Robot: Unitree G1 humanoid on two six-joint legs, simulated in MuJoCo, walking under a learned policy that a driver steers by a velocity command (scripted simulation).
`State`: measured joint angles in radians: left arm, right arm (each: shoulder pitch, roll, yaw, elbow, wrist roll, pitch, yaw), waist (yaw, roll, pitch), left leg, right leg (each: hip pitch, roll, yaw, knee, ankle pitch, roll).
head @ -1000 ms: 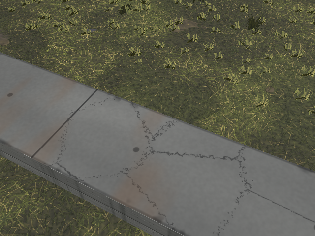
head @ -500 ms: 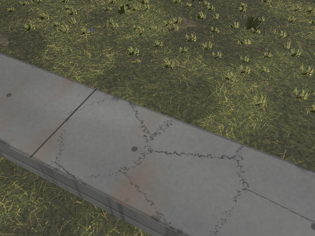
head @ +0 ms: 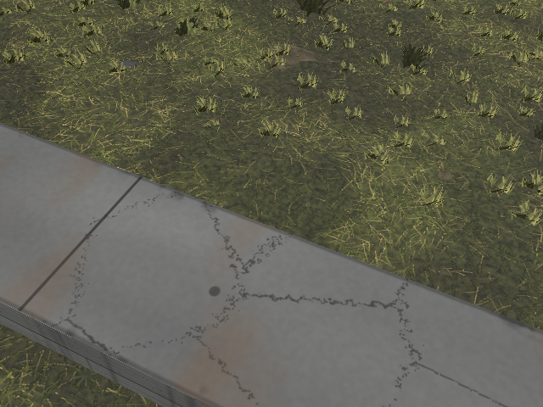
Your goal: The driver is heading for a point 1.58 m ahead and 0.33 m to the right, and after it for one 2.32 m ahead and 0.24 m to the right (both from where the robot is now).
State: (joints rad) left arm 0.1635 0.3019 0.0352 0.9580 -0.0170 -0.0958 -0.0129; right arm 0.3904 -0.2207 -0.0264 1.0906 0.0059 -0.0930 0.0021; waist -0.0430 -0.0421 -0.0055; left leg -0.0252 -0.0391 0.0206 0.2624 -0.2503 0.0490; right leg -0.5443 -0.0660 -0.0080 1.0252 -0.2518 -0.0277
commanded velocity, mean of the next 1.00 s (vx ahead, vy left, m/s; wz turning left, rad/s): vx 0.48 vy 0.00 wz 0.00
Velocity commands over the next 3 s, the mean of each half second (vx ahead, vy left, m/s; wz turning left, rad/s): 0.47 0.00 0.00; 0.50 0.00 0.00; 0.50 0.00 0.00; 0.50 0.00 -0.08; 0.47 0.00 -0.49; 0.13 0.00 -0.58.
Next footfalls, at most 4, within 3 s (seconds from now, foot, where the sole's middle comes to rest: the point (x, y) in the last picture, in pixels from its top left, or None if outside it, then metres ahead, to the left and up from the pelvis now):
0.24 right None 0.22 -0.12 -0.78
0.72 left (226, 355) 0.58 0.08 -0.62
1.30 right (317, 264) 0.83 -0.15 -0.62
1.90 left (223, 184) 1.22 0.10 -0.73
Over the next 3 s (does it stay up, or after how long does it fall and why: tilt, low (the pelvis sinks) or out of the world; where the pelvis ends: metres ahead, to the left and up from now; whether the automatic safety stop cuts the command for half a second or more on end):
stays up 1.49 -0.09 0.04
